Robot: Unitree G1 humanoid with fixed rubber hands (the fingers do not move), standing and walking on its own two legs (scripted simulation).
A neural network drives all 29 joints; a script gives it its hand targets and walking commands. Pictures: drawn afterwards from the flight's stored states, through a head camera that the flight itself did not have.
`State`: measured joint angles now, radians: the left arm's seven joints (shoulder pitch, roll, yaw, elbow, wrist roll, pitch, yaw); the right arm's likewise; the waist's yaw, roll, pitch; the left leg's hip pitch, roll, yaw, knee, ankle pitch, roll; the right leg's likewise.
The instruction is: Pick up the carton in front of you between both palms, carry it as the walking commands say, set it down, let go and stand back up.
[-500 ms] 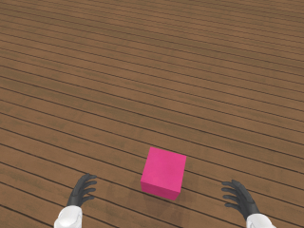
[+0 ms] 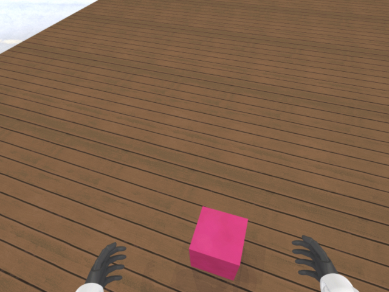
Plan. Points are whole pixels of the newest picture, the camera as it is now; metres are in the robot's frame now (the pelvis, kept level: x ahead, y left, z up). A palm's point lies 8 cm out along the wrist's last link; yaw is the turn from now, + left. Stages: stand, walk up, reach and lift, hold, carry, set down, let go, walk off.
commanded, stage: let go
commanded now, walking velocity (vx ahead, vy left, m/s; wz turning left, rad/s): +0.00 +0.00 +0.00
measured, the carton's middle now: (218, 243) +0.43 -0.07 -0.65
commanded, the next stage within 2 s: stand in 0.02 s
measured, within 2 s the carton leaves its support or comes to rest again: neither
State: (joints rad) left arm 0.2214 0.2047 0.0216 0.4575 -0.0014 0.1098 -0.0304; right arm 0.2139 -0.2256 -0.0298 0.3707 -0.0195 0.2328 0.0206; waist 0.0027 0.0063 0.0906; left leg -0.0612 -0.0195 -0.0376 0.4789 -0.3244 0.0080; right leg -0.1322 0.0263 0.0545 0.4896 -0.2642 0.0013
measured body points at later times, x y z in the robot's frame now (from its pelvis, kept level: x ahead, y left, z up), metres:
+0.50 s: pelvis +0.00 -0.03 +0.00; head +0.01 -0.05 +0.45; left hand +0.12 +0.26 -0.09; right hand +0.14 -0.30 -0.12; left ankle -0.03 +0.12 -0.74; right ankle +0.01 -0.12 -0.74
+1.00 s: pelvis -0.01 -0.03 +0.00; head -0.01 -0.05 +0.45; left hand +0.09 +0.26 -0.10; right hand +0.10 -0.32 -0.12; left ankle -0.03 +0.12 -0.74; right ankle +0.01 -0.12 -0.74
